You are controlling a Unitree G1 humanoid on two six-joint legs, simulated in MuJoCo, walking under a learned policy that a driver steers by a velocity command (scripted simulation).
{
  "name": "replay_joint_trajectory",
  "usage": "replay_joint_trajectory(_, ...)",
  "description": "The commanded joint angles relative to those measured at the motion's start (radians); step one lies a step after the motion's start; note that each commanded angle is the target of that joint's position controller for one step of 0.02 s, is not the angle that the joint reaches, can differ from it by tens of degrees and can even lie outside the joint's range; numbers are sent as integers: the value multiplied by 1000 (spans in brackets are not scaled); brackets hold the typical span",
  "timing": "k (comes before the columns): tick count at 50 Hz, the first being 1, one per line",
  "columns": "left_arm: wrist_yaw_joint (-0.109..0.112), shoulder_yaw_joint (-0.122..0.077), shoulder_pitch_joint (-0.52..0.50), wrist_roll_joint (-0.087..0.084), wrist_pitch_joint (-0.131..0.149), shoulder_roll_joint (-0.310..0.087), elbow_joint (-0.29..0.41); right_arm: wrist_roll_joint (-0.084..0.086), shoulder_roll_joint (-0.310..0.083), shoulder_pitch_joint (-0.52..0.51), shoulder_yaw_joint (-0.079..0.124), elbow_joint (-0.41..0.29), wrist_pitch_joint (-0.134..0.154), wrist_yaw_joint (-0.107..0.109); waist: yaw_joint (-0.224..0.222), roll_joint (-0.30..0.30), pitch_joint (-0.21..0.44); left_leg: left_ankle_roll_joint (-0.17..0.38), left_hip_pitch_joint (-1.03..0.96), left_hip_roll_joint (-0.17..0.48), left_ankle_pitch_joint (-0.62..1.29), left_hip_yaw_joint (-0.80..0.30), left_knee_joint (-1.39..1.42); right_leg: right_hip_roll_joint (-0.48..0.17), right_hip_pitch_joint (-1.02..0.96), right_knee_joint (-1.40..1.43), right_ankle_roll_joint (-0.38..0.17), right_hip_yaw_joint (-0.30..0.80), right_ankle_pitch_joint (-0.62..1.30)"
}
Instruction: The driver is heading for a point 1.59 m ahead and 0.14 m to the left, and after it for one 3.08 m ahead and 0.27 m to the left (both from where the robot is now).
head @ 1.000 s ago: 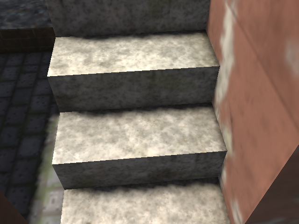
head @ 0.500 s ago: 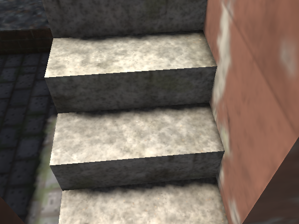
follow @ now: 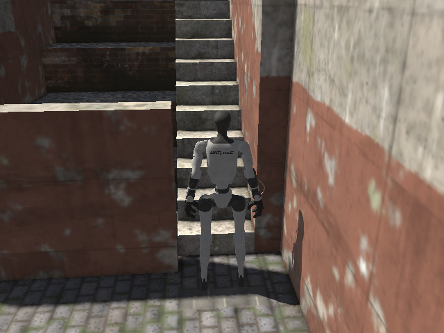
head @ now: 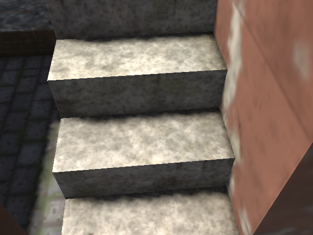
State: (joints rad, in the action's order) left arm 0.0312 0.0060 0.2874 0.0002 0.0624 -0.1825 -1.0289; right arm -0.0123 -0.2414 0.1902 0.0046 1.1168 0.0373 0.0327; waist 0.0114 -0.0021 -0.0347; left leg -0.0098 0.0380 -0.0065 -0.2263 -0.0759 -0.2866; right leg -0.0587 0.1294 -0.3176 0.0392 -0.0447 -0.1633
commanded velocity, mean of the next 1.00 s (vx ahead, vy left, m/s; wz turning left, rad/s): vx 0.11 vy -0.01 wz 0.00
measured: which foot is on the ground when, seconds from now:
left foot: down 0.00-1.00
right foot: down 0.00-1.00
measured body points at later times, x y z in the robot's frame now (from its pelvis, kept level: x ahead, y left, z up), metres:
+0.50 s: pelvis +0.00 +0.00 +0.00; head +0.01 +0.00 +0.45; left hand +0.03 +0.23 -0.15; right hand +0.04 -0.26 -0.15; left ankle -0.04 +0.13 -0.75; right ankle +0.00 -0.14 -0.75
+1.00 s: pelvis +0.00 +0.00 +0.00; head +0.01 +0.00 +0.45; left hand +0.03 +0.23 -0.15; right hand +0.04 -0.26 -0.15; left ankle -0.04 +0.13 -0.75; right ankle +0.00 -0.14 -0.75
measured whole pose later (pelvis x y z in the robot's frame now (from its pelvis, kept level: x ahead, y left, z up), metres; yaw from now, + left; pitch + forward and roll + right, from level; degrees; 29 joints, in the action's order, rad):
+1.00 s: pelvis +0.00 +0.00 +0.00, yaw +0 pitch -1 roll +0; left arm 0.03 0.00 0.29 0.00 0.06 -0.18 -1.04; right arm -0.01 -0.24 0.19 0.01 1.12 0.04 0.03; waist 0.01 0.00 -0.03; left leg -0.01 0.04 0.00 -0.22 -0.08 -0.29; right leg -0.06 0.13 -0.32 0.04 -0.04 -0.16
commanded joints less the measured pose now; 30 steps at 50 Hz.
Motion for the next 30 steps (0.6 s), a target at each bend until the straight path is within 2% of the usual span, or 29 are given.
replay_joint_trajectory(1, 2, -16, 50, 0, 7, -91, 23, 0, -112, 21, 18, -24, 7, 3, 0, 13, -10, 46, 81, 80, 194, -53, 47, -59, -45, 30, -30, 53, 150)
replay_joint_trajectory(30, 2, -17, 51, 0, 8, -89, 15, 1, -109, 24, 19, -25, 8, 3, 0, 14, -9, 45, 82, 80, 197, -53, 47, -59, -46, 31, -30, 52, 153)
